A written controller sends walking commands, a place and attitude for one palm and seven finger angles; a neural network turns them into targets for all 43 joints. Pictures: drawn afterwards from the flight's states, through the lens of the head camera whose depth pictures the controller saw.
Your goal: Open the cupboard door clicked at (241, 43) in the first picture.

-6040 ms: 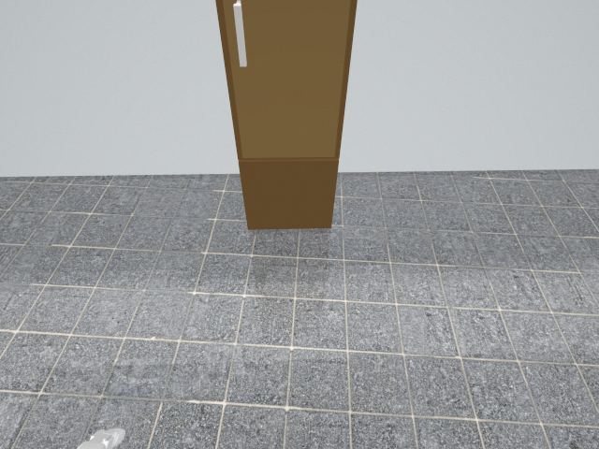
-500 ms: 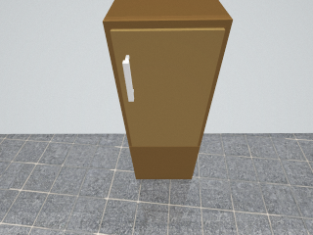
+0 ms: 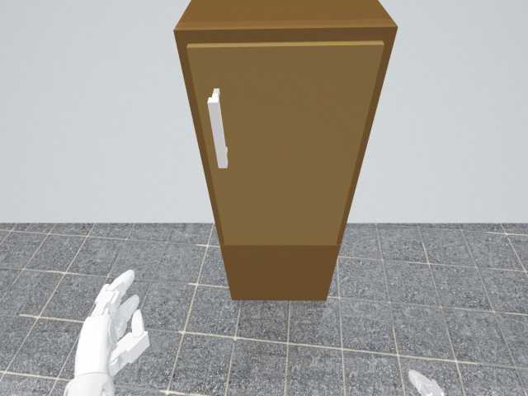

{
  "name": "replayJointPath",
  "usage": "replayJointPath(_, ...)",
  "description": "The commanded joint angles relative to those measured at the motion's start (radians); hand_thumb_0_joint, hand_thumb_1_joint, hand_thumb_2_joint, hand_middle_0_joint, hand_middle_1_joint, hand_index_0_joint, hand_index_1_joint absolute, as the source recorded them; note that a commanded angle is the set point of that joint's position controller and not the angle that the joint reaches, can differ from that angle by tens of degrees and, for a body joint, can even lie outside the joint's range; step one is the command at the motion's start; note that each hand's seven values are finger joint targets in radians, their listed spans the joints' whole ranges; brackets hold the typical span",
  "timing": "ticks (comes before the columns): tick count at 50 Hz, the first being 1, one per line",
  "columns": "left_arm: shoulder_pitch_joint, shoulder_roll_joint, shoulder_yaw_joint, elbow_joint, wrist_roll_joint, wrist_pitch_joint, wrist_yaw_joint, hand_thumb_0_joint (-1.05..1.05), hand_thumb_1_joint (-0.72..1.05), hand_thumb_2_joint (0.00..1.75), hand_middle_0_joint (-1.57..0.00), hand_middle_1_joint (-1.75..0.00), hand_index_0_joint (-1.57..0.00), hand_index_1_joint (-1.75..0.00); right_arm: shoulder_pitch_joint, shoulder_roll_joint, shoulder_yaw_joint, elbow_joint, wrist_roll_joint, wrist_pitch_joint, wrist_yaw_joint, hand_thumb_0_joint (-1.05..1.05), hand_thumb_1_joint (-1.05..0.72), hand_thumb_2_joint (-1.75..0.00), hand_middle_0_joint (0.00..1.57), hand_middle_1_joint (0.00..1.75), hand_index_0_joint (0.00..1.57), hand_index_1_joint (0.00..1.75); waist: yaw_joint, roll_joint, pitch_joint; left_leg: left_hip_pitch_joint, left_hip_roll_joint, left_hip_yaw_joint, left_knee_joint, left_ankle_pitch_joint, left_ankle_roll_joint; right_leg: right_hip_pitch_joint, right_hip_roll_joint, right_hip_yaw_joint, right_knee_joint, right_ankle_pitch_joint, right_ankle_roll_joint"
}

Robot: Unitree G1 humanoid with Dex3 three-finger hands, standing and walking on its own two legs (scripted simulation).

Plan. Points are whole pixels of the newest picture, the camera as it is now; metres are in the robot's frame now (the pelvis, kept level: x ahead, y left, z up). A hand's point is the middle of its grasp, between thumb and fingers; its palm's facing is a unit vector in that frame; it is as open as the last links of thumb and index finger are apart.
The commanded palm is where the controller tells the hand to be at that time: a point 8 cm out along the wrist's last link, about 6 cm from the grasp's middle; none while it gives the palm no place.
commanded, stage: raise the hand with hooked fingers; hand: left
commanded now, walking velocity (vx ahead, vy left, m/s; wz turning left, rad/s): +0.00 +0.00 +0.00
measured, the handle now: (219, 130) +0.59 +0.11 +0.10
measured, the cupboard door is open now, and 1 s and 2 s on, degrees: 0 0 0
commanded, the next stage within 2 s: move the hooked fingers beside the handle in 1.90 s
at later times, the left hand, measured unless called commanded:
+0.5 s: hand (142, 342) +0.20 +0.18 +0.02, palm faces -0.10 -0.99 -0.09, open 10.3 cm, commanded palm +0.16 +0.26 +0.02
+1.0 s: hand (83, 292) +0.24 +0.26 +0.08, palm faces +0.06 -1.00 -0.06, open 13.1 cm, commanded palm +0.21 +0.30 +0.08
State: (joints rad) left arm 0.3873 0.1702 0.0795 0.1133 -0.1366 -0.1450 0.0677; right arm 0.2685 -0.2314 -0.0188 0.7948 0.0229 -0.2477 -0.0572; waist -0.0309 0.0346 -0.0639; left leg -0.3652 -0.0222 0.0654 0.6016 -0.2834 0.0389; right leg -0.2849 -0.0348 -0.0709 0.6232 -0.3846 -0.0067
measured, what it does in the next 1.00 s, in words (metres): stands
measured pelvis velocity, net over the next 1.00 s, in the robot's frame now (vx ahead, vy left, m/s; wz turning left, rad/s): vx -0.02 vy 0.01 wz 0.00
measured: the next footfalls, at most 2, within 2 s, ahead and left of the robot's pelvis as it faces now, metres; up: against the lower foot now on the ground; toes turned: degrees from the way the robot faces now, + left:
none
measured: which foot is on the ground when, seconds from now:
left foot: down 0.00-1.00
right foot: down 0.00-1.00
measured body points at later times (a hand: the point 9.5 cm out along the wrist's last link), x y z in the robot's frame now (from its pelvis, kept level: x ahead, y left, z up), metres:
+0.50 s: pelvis -0.04 -0.03 -0.05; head +0.00 -0.03 +0.40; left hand +0.20 +0.24 +0.03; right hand +0.14 -0.25 -0.14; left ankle +0.02 +0.09 -0.73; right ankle -0.04 -0.11 -0.73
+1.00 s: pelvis -0.02 +0.01 -0.02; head +0.01 +0.02 +0.43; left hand +0.24 +0.31 +0.08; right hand +0.16 -0.23 -0.08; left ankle +0.02 +0.09 -0.73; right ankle -0.04 -0.11 -0.73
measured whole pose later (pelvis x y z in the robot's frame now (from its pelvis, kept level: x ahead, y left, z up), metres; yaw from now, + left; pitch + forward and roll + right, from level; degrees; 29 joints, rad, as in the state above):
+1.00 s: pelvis -0.02 +0.01 -0.02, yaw +0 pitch +6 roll -2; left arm 0.13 0.35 0.35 0.13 -0.35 -0.25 -0.36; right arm 0.24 -0.26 0.04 0.59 0.05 -0.25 -0.09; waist 0.01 0.02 -0.07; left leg -0.54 0.02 0.04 0.79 -0.35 0.05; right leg -0.42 0.00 -0.09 0.73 -0.41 -0.01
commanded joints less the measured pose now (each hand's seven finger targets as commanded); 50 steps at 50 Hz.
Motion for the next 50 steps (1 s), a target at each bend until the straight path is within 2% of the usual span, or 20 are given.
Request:
replayJointPath(1,0.28,-0.01,0.065,0.079,-0.075,-0.251,-0.197,0.0,0.64,0.79,-0.22,-0.47,-0.22,-0.47,-0.136,-0.132,-0.077,-0.223,-0.02,-0.033,0.025,0.0,-0.9,-0.9,0.2,0.3,0.2,0.3,0.068,-0.398,0.029,-0.172,0.026,-0.071,0.114,0.146,-0.041,-0.284,0.052,-0.046,0.079,0.212,-0.007)
replayJointPath(2,0.282,0.012,0.088,0.067,-0.099,-0.32,-0.265,0.0,0.62,0.78,-0.22,-0.48,-0.22,-0.48,-0.154,-0.138,-0.083,-0.253,-0.016,-0.033,0.034,0.0,-0.9,-0.9,0.2,0.3,0.2,0.3,0.083,-0.367,-0.002,-0.221,0.016,-0.059,0.151,0.116,-0.046,-0.299,0.049,-0.031,0.119,0.201,-0.011)
replayJointPath(3,0.282,0.056,0.129,0.096,-0.114,-0.37,-0.337,0.0,0.6,0.77,-0.22,-0.5,-0.22,-0.5,-0.151,-0.144,-0.089,-0.281,-0.01,-0.033,0.047,0.0,-0.9,-0.9,0.2,0.3,0.2,0.3,0.102,-0.266,-0.028,-0.233,0.007,-0.05,0.187,0.119,-0.052,-0.29,0.038,-0.001,0.156,0.227,-0.022)
replayJointPath(4,0.243,0.077,0.138,0.076,-0.135,-0.407,-0.403,0.0,0.57,0.76,-0.22,-0.51,-0.22,-0.51,-0.167,-0.152,-0.087,-0.317,-0.009,-0.035,0.054,0.0,-0.9,-0.9,0.2,0.3,0.2,0.3,0.095,-0.156,-0.066,-0.238,-0.001,-0.041,0.223,0.11,-0.054,-0.301,0.03,0.008,0.188,0.222,-0.031)
replayJointPath(5,0.202,0.135,0.192,0.04,-0.143,-0.414,-0.426,0.0,0.55,0.75,-0.22,-0.53,-0.22,-0.53,-0.172,-0.151,-0.088,-0.347,-0.003,-0.033,0.052,0.0,-0.9,-0.9,0.2,0.3,0.2,0.3,0.102,-0.074,-0.119,-0.246,-0.005,-0.026,0.253,0.101,-0.047,-0.305,0.025,0.026,0.205,0.207,-0.032)
replayJointPath(6,0.157,0.16,0.206,-0.025,-0.144,-0.406,-0.438,0.0,0.53,0.74,-0.23,-0.54,-0.23,-0.54,-0.175,-0.147,-0.082,-0.381,0.001,-0.028,0.049,0.0,-0.9,-0.9,0.2,0.3,0.2,0.3,0.109,-0.024,-0.166,-0.25,-0.008,-0.016,0.263,0.08,-0.04,-0.307,0.027,0.035,0.217,0.168,-0.031)
replayJointPath(9,-0.078,0.248,0.271,-0.269,-0.182,-0.395,-0.406,0.0,0.46,0.71,-0.23,-0.58,-0.23,-0.58,-0.155,-0.135,-0.072,-0.433,-0.002,-0.015,0.027,0.0,-0.9,-0.9,0.2,0.3,0.2,0.3,0.08,0.05,-0.283,-0.269,-0.001,-0.027,0.312,-0.001,-0.021,-0.321,0.025,0.12,0.189,0.008,-0.012)
replayJointPath(12,-0.214,0.239,0.254,-0.465,-0.185,-0.466,-0.342,0.0,0.39,0.68,-0.24,-0.63,-0.24,-0.63,-0.102,-0.106,-0.055,-0.409,-0.005,-0.02,0.003,0.0,-0.9,-0.9,0.2,0.3,0.2,0.3,0.029,0.131,-0.29,-0.219,0.026,-0.061,0.341,0.005,-0.007,-0.362,0.036,0.132,0.178,-0.013,-0.018)
replayJointPath(16,-0.255,0.208,0.142,-0.415,-0.178,-0.484,-0.366,0.0,0.29,0.64,-0.24,-0.69,-0.24,-0.69,-0.074,-0.131,-0.032,-0.351,0.002,-0.043,-0.023,0.0,-0.9,-0.9,0.2,0.3,0.2,0.3,-0.05,0.081,-0.173,-0.254,0.046,-0.091,0.365,-0.052,0.002,-0.441,0.048,0.135,0.15,-0.066,-0.014)
replayJointPath(19,-0.259,0.256,0.143,-0.226,-0.188,-0.374,-0.455,0.0,0.22,0.61,-0.25,-0.74,-0.25,-0.74,-0.082,-0.156,-0.015,-0.333,0.02,-0.044,-0.04,0.0,-0.9,-0.9,0.2,0.3,0.2,0.3,-0.057,0.012,-0.094,-0.324,0.044,-0.1,0.355,-0.092,0.003,-0.419,0.038,0.17,0.087,-0.129,0.001)
replayJointPath(22,-0.215,0.352,0.252,-0.099,-0.214,-0.194,-0.508,0.0,0.15,0.58,-0.25,-0.78,-0.25,-0.78,-0.098,-0.165,-0.007,-0.358,0.032,-0.03,-0.054,0.0,-0.9,-0.9,0.2,0.3,0.2,0.3,0.01,-0.053,-0.145,-0.338,0.031,-0.092,0.314,-0.076,0.003,-0.279,-0.002,0.219,0.02,-0.148,0.021)
replayJointPath(23,-0.175,0.384,0.31,-0.068,-0.231,-0.142,-0.511,0.0,0.13,0.57,-0.25,-0.8,-0.25,-0.8,-0.113,-0.16,-0.006,-0.372,0.034,-0.026,-0.054,0.0,-0.9,-0.9,0.2,0.3,0.2,0.3,0.049,-0.045,-0.177,-0.323,0.027,-0.098,0.301,-0.045,0.0,-0.227,-0.008,0.222,0.021,-0.105,0.023)
replayJointPath(25,-0.158,0.393,0.379,-0.103,-0.27,-0.091,-0.49,0.0,0.08,0.55,-0.26,-0.82,-0.26,-0.82,-0.121,-0.145,0.0,-0.389,0.03,-0.015,-0.05,0.0,-0.9,-0.9,0.2,0.3,0.2,0.3,0.082,-0.06,-0.224,-0.293,0.022,-0.096,0.27,0.011,-0.008,-0.149,-0.025,0.208,0.023,0.018,0.037)
replayJointPath(28,-0.148,0.37,0.441,-0.172,-0.302,-0.133,-0.418,0.0,0.01,0.52,-0.26,-0.87,-0.26,-0.87,-0.112,-0.123,-0.002,-0.385,0.019,-0.022,-0.037,0.0,-0.9,-0.9,0.2,0.3,0.2,0.3,0.105,-0.078,-0.24,-0.232,0.029,-0.101,0.223,0.098,-0.016,-0.114,-0.005,0.152,0.055,0.186,0.04)
replayJointPath(32,-0.171,0.284,0.331,-0.24,-0.245,-0.251,-0.375,0.0,-0.08,0.48,-0.27,-0.93,-0.27,-0.93,-0.062,-0.133,-0.019,-0.353,0.013,-0.051,-0.015,0.0,-0.9,-0.9,0.2,0.3,0.2,0.3,0.049,-0.011,-0.211,-0.115,0.032,-0.078,0.176,0.149,-0.007,-0.215,0.046,0.052,0.095,0.258,0.019)
replayJointPath(35,-0.232,0.278,0.263,-0.189,-0.213,-0.266,-0.407,0.0,-0.15,0.45,-0.27,-0.98,-0.27,-0.98,-0.039,-0.16,-0.023,-0.332,0.019,-0.061,-0.014,0.0,-0.9,-0.9,0.2,0.3,0.2,0.3,0.01,-0.002,-0.155,-0.097,0.034,-0.085,0.164,0.111,-0.002,-0.27,0.055,0.038,0.08,0.186,0.009)
replayJointPath(39,-0.3,0.361,0.311,-0.205,-0.224,-0.227,-0.455,0.0,-0.24,0.41,-0.28,-1.03,-0.28,-1.03,-0.04,-0.18,-0.024,-0.335,0.029,-0.067,-0.03,0.0,-0.9,-0.9,0.2,0.3,0.2,0.3,0.024,0.029,-0.216,-0.037,0.034,-0.093,0.126,0.106,0.0,-0.224,0.053,0.031,0.055,0.159,-0.002)
replayJointPath(43,-0.378,0.438,0.401,-0.249,-0.241,-0.209,-0.432,0.0,-0.34,0.37,-0.29,-1.1,-0.29,-1.1,-0.053,-0.174,-0.01,-0.337,0.026,-0.064,-0.043,0.0,-0.9,-0.9,0.2,0.3,0.2,0.3,0.054,0.067,-0.241,0.034,0.039,-0.113,0.077,0.146,-0.007,-0.172,0.063,0.006,0.048,0.179,-0.017)
replayJointPath(47,-0.4,0.393,0.381,-0.211,-0.246,-0.178,-0.413,0.0,-0.43,0.33,-0.29,-1.15,-0.29,-1.15,-0.069,-0.162,0.001,-0.337,0.029,-0.055,-0.039,0.0,-0.9,-0.9,0.2,0.3,0.2,0.3,0.05,0.099,-0.202,0.074,0.043,-0.117,0.044,0.172,-0.017,-0.168,0.066,-0.01,0.028,0.208,-0.018)
replayJointPath(50,-0.422,0.373,0.34,-0.136,-0.235,-0.105,-0.446,0.0,-0.5,0.3,-0.3,-1.2,-0.3,-1.2,-0.066,-0.17,0.003,-0.34,0.036,-0.042,-0.037,0.0,-0.9,-0.9,0.2,0.3,0.2,0.3,0.043,0.088,-0.165,0.084,0.047,-0.123,0.024,0.188,-0.021,-0.169,0.069,-0.017,0.01,0.226,-0.017)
